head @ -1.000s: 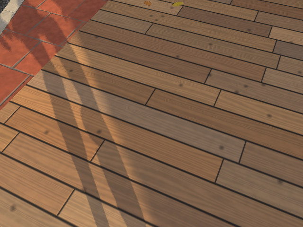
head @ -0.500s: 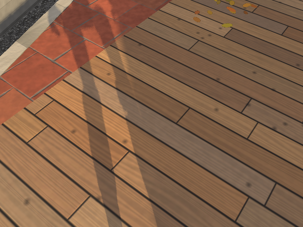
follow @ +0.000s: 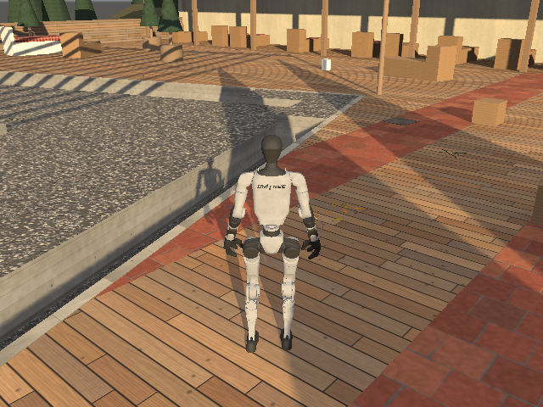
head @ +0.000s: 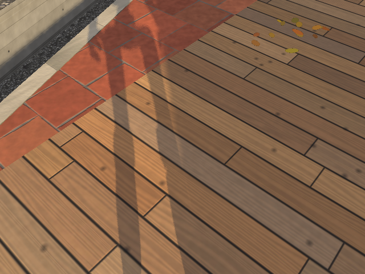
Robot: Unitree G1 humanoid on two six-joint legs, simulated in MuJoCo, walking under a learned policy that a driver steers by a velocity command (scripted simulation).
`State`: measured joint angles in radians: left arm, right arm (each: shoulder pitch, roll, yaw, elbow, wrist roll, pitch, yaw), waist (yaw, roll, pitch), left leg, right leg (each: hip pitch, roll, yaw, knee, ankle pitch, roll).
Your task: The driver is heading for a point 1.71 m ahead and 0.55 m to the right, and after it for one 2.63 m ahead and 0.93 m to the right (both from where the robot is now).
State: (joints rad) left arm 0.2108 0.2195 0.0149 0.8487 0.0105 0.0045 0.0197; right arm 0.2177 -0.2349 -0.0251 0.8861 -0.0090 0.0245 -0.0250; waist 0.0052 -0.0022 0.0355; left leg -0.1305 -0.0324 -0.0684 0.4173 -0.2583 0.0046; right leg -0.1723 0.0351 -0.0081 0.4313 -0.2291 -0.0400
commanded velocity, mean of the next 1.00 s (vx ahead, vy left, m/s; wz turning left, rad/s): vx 0.00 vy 0.00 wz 0.01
